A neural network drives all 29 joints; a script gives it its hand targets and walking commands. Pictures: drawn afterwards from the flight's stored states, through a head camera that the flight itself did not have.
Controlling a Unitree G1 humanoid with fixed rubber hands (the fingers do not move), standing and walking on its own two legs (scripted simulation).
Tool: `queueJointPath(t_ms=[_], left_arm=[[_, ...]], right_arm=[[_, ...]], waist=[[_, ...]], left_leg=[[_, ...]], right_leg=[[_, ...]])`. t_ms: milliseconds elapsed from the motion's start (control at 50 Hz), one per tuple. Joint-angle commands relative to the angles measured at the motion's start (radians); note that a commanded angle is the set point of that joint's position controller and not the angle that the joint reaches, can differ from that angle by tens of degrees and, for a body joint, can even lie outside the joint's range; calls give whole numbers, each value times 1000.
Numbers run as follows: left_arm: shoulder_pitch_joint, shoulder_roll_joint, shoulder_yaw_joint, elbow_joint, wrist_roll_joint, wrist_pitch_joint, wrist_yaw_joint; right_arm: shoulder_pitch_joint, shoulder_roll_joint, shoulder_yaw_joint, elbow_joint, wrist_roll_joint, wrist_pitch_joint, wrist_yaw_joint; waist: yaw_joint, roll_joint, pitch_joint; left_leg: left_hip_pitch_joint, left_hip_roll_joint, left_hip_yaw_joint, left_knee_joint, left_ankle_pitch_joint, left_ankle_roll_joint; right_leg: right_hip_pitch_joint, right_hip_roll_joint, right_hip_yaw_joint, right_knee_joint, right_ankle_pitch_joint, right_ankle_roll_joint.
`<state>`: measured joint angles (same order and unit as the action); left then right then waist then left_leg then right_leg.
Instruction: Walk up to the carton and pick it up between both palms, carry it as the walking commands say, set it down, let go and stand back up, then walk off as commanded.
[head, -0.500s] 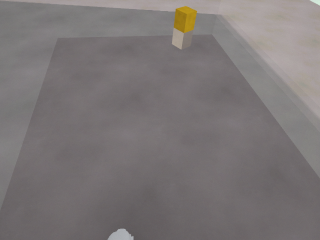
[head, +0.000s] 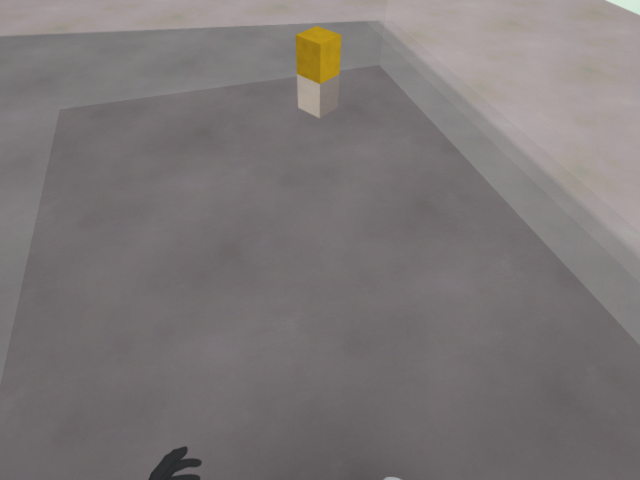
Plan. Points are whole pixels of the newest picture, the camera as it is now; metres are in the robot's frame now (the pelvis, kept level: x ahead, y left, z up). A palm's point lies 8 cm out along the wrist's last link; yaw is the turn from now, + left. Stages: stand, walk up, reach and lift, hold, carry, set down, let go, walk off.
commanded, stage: walk up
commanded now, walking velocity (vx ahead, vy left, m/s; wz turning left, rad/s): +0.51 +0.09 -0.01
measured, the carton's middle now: (318, 55) +2.64 -0.12 -0.63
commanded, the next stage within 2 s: none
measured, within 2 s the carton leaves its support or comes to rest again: neither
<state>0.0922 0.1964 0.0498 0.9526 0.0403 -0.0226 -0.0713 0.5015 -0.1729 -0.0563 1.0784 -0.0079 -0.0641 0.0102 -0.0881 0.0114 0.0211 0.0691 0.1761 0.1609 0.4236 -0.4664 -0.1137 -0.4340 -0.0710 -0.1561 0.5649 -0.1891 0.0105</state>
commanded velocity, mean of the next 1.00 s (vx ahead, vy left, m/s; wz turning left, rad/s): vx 0.50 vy -0.09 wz -0.02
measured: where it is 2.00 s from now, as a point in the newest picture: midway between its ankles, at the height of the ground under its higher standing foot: (325, 260)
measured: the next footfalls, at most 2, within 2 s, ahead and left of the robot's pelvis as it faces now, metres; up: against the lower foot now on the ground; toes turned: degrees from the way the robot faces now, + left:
left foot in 0.46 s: +0.43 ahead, +0.12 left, +0.00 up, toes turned +10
right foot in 1.10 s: +0.68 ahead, -0.17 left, +0.00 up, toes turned -8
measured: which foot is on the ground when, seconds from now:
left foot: down 0.00-0.02, up 0.04-0.44, down 0.46-1.00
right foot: down 0.00-0.48, up 0.50-1.00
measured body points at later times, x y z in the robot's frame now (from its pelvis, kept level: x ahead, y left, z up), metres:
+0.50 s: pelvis +0.28 +0.04 -0.01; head +0.32 +0.06 +0.44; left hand +0.17 +0.24 -0.17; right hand +0.45 -0.19 -0.12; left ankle +0.40 +0.11 -0.72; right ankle +0.11 -0.12 -0.68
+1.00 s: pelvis +0.51 -0.01 +0.02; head +0.51 +0.02 +0.47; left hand +0.66 +0.19 -0.12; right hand +0.35 -0.20 -0.11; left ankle +0.39 +0.11 -0.72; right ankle +0.64 -0.16 -0.68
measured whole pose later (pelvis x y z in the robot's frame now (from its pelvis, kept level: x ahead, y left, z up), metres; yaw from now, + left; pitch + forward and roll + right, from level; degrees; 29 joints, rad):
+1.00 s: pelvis +0.51 -0.01 +0.02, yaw +1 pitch -1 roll -3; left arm 0.08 0.18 0.04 0.97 0.02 0.01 -0.08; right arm 0.60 -0.09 -0.05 1.12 -0.02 -0.06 -0.01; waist -0.13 -0.02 0.02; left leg 0.06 0.12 0.14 0.32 -0.34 -0.05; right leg -0.51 -0.09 -0.12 0.67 -0.04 0.05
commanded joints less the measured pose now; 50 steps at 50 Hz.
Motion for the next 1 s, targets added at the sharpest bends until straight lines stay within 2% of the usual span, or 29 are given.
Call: queueJointPath(t_ms=[0,40,100,120,200,240,280,320,360,380,400,420,440,460,480,500,540,560,620,640,660,700,720,740,800,840,920,940,980], left_arm=[[437,307,89,82,28,-76,67],[336,251,59,89,13,-86,76],[290,122,18,95,-7,-90,73],[283,133,28,105,-4,-89,79],[195,54,2,102,-18,-79,72],[241,66,8,130,-21,-74,73],[352,85,18,145,-10,-80,76],[368,130,24,155,-13,-71,83],[271,156,34,154,-5,-70,74],[207,200,45,149,-4,-69,69],[255,156,45,134,-14,-62,56],[349,73,23,84,-20,-62,49],[352,85,31,100,2,-50,58],[391,56,29,116,-5,-45,53],[364,51,29,97,-17,-47,47],[285,37,16,97,-13,-39,50],[322,-3,22,121,-6,-19,48],[320,-2,26,100,-10,-14,48],[212,3,20,59,-10,19,42],[223,-9,16,63,-13,29,39],[164,7,21,42,-5,29,32],[102,-1,11,21,-5,39,14],[67,0,6,-6,-8,38,11],[-3,12,4,-31,-3,35,4],[-40,18,1,-46,-16,27,-10],[-118,41,4,-72,-21,20,-9],[-115,47,6,-68,-24,4,-1],[-131,39,3,-78,-20,2,7],[-66,66,16,-37,-15,-15,18]], right_arm=[[-135,-116,-30,-97,16,-20,-11],[-232,-96,-32,-105,7,-10,-18],[-248,-42,-27,-111,-3,10,-1],[-248,-40,-21,-122,-8,17,10],[-261,-32,-3,-162,-15,53,33],[-353,-42,10,-186,-20,53,49],[-479,-58,-1,-236,-13,46,49],[-473,-63,-16,-252,-10,31,43],[-256,-128,-45,-225,-5,24,30],[-17,-152,-69,-141,-6,21,15],[185,-246,-99,-73,-23,15,0],[205,-377,-117,-83,-29,6,-20],[53,-355,-99,-127,-16,6,-23],[-121,-316,-94,-141,-21,2,-22],[-189,-254,-79,-154,-30,2,-30],[-218,-183,-47,-143,-17,-12,-26],[-192,-105,-14,-138,-10,-21,-18],[-152,-96,-15,-134,-2,-30,-15],[-8,-100,-7,-66,-11,-34,-5],[28,-125,-18,-52,-8,-35,-6],[43,-87,-5,-46,-9,-32,-9],[14,-107,-11,-46,-10,-31,-12],[57,-72,-5,-42,-10,-33,-13],[65,-109,-16,-47,-9,-32,-22],[104,-93,-15,-33,-6,-27,-25],[75,-93,-15,-29,-9,-20,-37],[115,-112,-25,-4,-15,-17,-34],[98,-140,-36,0,-21,-14,-36],[43,-100,-22,3,-16,-10,-31]], waist=[[231,-74,-220],[191,15,-100],[156,-144,14],[140,-236,11],[49,-241,128],[83,-242,182],[163,-133,207],[140,-83,139],[4,-134,19],[-97,-89,-82],[-165,216,-186],[-97,520,-309],[-7,322,-153],[62,259,-137],[82,213,-155],[71,83,-63],[81,90,3],[84,104,-2],[69,81,33],[69,125,24],[59,84,40],[73,209,82],[55,218,105],[44,141,123],[37,183,197],[26,124,219],[13,202,241],[-3,294,209],[53,253,94]], left_leg=[[-729,-75,-179,866,-8,127],[-742,-25,-168,891,60,100],[-683,-12,-120,790,162,126],[-701,-16,-125,733,180,118],[-579,-11,-73,493,316,90],[-546,-52,-9,342,392,95],[-634,-61,3,258,379,94],[-446,-69,5,251,390,114],[-209,-67,-3,246,373,137],[-25,-37,-58,217,306,158],[114,68,-235,30,159,211],[206,357,-737,-220,15,197],[55,379,-873,-301,-69,213],[18,353,-765,-259,113,197],[-32,297,-692,-231,259,207],[-166,232,-474,-201,336,170],[-263,131,-251,-137,560,144],[-235,134,-213,-132,634,176],[-221,134,-209,-147,582,198],[-208,122,-201,-148,575,145],[-205,143,-231,-156,636,152],[-248,121,-210,-211,406,143],[-240,118,-217,-229,372,153],[-199,138,-231,-248,387,181],[-214,149,-185,-282,287,177],[-207,176,-210,-317,270,203],[-200,189,-170,-304,290,209],[-173,172,-137,-278,331,208],[-156,113,-81,-142,394,203]], right_leg=[[766,-443,669,-265,230,-189],[567,-389,543,-245,413,-183],[420,-232,283,-306,375,-111],[431,-223,273,-325,261,-127],[158,-145,108,-419,-2,-99],[163,-117,61,-454,-53,-73],[316,-184,149,-428,187,-106],[256,-196,127,-380,227,-112],[201,-139,57,-162,271,-85],[139,-108,27,65,244,-45],[20,8,-10,472,6,-25],[-133,96,124,725,-417,-12],[-199,48,233,815,-293,4],[-185,-7,229,826,-146,15],[-159,-19,206,850,-84,16],[-134,-66,198,777,-63,19],[-79,-64,166,721,-5,8],[-74,-51,154,712,19,-4],[-155,-40,149,624,47,-1],[-156,-25,142,591,58,4],[-221,-33,127,588,87,17],[-231,-40,117,516,170,36],[-246,-45,109,470,185,33],[-261,-47,123,405,205,42],[-247,-67,107,280,259,38],[-226,-47,65,175,222,42],[-126,-35,54,76,109,34],[-96,-36,40,42,71,38],[101,44,-28,-10,-37,17]])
